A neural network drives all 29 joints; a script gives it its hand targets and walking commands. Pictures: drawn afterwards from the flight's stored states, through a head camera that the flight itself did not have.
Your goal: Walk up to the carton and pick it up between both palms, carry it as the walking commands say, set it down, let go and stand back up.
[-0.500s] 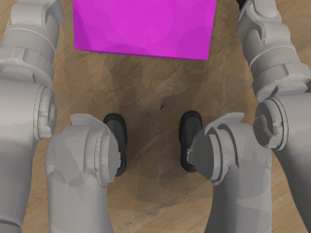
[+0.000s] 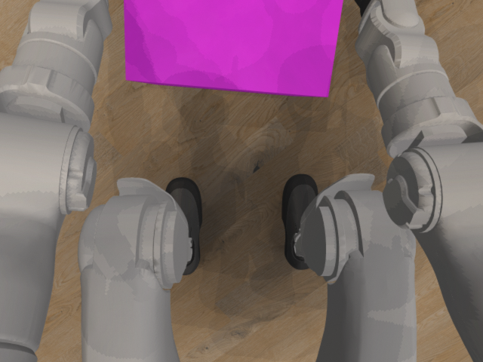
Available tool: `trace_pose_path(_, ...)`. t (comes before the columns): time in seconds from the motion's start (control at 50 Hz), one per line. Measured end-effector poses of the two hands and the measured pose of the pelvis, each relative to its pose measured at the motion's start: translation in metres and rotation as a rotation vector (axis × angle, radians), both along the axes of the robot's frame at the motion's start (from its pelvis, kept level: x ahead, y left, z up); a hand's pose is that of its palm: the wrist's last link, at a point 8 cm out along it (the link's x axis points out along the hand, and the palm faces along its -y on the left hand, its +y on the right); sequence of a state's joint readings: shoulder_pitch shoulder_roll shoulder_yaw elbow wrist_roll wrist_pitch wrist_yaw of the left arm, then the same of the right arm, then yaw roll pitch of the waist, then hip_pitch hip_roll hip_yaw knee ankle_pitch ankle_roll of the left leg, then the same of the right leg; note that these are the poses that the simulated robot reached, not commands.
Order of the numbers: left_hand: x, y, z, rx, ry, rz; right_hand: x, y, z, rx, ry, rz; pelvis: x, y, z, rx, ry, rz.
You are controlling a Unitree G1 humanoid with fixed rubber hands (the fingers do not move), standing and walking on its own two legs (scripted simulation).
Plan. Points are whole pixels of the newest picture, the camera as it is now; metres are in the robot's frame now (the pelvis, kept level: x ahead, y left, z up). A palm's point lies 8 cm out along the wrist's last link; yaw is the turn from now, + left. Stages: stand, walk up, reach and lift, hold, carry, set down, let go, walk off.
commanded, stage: reach and lift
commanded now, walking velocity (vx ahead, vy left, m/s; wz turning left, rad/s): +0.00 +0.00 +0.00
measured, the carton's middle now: out of the picture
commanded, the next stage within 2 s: none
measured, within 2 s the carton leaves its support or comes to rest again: leaves its support in 0.44 s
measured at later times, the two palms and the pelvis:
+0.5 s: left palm out of the picture +0.55 +0.17 -0.17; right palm out of the picture +0.53 -0.17 -0.16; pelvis +0.00 +0.00 +0.00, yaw +0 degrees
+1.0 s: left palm out of the picture +0.55 +0.19 -0.11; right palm out of the picture +0.53 -0.15 -0.10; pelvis +0.00 +0.00 +0.03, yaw +0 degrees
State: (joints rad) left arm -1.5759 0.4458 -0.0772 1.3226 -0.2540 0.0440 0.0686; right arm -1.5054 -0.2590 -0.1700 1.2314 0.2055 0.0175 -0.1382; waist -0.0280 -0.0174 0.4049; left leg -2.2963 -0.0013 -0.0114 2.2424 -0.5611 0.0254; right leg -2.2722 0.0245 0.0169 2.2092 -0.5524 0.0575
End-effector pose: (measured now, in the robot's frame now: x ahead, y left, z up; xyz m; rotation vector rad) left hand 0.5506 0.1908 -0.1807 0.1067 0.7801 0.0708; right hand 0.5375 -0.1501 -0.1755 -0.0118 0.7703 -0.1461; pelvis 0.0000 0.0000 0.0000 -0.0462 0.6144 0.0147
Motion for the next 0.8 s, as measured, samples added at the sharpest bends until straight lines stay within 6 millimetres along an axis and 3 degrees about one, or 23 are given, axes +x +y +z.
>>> trace_pose_path(0.44,-0.005,-0.015,0.003,-0.024,0.015,-0.031,-0.006,-0.016,0.011,-0.034,0.033,-0.01,0.004,-0.003,-0.003,0.0,0.002,-0.005)
trace_pose_path(0.8,0.002,-0.004,0.059,0.002,-0.047,0.009,-0.008,-0.002,0.054,-0.011,-0.039,-0.049,0.0,-0.006,0.011,-0.003,0.044,0.008)
